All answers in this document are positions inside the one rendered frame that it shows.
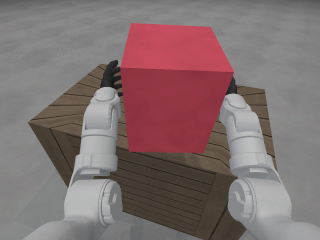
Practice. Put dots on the left robot hand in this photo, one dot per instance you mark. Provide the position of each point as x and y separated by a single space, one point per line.
108 80

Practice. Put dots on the robot right upper arm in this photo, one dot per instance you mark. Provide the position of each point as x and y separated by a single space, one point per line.
263 207

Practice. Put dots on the pedestal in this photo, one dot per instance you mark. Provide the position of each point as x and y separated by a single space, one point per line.
187 192

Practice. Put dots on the right robot hand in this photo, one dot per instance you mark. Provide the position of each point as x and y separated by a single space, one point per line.
232 89

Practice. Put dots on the robot left forearm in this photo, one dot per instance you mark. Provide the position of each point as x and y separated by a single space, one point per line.
99 136

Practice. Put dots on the robot right forearm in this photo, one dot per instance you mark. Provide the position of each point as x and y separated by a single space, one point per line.
249 158

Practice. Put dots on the carton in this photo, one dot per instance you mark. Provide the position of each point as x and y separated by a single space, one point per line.
174 81

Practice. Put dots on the robot left upper arm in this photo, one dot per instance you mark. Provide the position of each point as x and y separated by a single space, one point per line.
91 205

